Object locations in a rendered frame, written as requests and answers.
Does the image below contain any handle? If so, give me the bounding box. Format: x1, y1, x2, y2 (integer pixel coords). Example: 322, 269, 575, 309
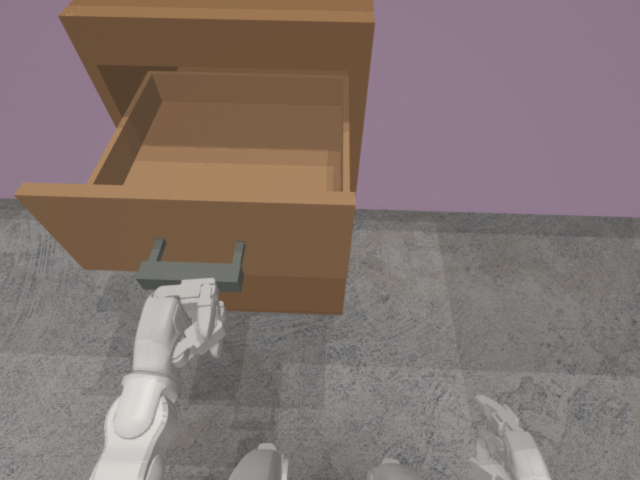
136, 238, 246, 293

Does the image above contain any drawer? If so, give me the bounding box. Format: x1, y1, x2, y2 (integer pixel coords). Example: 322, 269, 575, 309
14, 71, 356, 278

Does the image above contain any left robot forearm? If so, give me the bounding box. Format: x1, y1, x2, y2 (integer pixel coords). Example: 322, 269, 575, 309
89, 371, 180, 480

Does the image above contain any left robot thigh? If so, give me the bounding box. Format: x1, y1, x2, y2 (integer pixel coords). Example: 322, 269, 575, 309
228, 449, 290, 480

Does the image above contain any left robot shin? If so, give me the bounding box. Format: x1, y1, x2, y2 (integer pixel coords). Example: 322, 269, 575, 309
257, 443, 277, 451

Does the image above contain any right robot hand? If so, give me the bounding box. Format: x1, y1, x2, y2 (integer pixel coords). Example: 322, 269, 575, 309
470, 394, 551, 480

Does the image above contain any cabinet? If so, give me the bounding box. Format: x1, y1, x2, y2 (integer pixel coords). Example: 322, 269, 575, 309
58, 0, 375, 315

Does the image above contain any left robot hand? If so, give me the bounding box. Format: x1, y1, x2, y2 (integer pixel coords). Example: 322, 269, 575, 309
132, 278, 227, 380

